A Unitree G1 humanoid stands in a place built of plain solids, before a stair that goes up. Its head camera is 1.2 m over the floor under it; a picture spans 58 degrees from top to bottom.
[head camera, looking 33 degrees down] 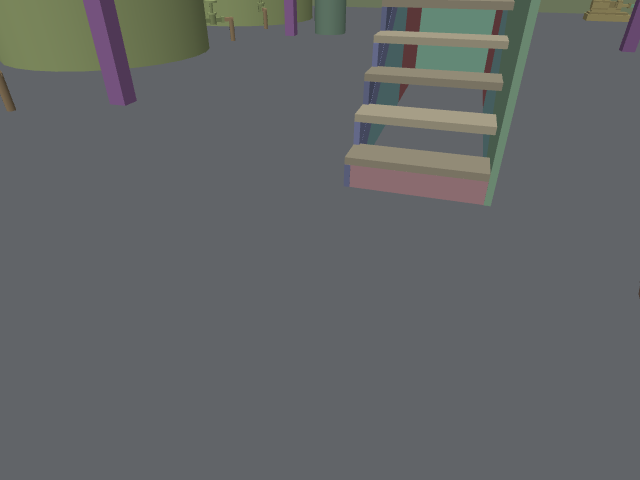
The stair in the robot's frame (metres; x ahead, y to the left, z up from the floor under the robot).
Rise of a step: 0.20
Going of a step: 0.23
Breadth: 0.88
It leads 17 degrees to the right of straight ahead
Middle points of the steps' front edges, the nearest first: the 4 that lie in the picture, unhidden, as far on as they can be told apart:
2.34 -0.57 0.20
2.55 -0.64 0.39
2.77 -0.70 0.59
2.99 -0.77 0.78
